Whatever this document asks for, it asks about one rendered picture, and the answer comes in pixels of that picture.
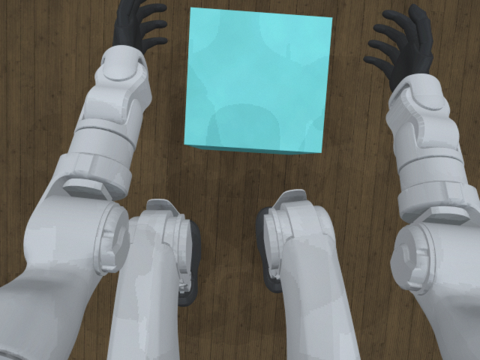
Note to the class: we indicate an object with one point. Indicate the robot right upper arm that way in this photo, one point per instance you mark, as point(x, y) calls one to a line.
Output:
point(440, 265)

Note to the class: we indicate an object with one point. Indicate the carton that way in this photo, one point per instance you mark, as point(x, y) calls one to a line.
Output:
point(256, 82)

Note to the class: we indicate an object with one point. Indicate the right robot forearm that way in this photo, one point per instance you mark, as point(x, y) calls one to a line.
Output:
point(433, 181)

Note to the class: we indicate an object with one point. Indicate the robot right hand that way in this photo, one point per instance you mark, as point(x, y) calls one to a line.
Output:
point(414, 55)

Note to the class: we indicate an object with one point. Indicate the left robot forearm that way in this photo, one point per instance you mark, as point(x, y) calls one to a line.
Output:
point(97, 165)

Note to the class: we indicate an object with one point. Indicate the robot right foot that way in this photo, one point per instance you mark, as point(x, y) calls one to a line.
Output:
point(272, 284)

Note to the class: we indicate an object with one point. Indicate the robot left hand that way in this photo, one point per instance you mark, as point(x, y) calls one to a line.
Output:
point(128, 29)

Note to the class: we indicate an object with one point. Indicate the robot left upper arm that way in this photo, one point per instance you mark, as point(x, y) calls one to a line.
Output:
point(72, 243)

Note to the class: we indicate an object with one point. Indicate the right robot thigh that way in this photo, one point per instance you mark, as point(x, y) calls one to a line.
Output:
point(319, 324)

